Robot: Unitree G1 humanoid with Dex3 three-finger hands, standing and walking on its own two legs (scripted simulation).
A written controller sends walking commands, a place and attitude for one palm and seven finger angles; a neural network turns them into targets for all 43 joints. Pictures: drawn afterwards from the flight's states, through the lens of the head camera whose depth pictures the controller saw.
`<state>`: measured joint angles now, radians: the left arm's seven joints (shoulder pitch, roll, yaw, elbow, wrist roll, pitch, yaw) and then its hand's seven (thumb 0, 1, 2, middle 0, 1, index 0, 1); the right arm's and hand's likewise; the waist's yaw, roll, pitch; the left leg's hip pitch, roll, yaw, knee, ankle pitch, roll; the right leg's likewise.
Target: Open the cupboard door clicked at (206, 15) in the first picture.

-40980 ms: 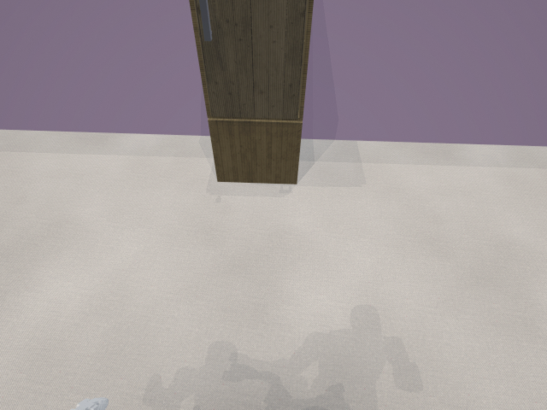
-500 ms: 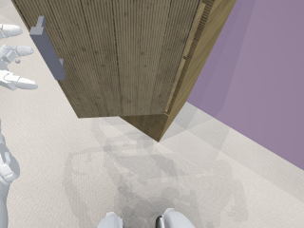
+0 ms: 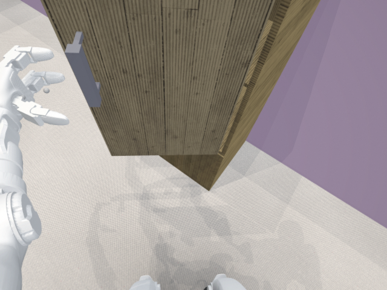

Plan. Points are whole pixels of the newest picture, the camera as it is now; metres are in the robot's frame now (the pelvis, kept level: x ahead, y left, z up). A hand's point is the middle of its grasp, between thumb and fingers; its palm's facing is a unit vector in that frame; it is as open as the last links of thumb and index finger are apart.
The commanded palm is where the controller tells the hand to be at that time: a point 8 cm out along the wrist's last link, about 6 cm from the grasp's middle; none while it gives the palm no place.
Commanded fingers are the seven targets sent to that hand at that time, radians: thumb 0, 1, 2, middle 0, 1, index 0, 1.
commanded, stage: move the hooked fingers beside the handle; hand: left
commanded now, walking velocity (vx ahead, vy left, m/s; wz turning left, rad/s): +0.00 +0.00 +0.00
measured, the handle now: (87, 71) +0.53 +0.20 +0.11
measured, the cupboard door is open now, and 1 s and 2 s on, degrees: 40 39 39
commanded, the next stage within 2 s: slide the fingers in behind the handle in 0.16 s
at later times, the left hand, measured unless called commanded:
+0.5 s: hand (58, 86) +0.49 +0.24 +0.11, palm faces +0.01 -1.00 +0.00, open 13.9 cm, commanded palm +0.47 +0.28 +0.11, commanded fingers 0.00 -0.50 0.30 -0.30 -1.20 -0.30 -1.20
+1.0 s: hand (63, 89) +0.48 +0.23 +0.11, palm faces +0.05 -1.00 +0.01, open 14.5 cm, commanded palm +0.46 +0.25 +0.11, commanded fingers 0.00 -0.50 0.30 -0.30 -1.20 -0.30 -1.20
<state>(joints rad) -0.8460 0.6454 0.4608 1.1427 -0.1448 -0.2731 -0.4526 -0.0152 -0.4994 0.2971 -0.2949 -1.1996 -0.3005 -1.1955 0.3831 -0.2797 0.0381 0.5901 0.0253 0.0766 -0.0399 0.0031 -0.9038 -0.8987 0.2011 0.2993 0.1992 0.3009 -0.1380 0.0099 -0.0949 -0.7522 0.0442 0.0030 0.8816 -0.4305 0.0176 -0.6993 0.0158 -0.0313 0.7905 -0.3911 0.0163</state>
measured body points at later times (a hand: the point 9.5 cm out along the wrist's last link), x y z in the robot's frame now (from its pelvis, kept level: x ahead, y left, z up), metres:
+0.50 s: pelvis -0.01 -0.01 +0.00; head +0.11 +0.01 +0.43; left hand +0.48 +0.30 +0.11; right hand -0.02 -0.28 -0.10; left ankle -0.01 +0.10 -0.70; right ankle -0.01 -0.14 -0.70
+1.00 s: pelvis +0.00 +0.00 +0.00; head +0.10 +0.02 +0.44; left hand +0.47 +0.29 +0.11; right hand +0.03 -0.27 -0.11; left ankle -0.01 +0.10 -0.70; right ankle -0.01 -0.14 -0.70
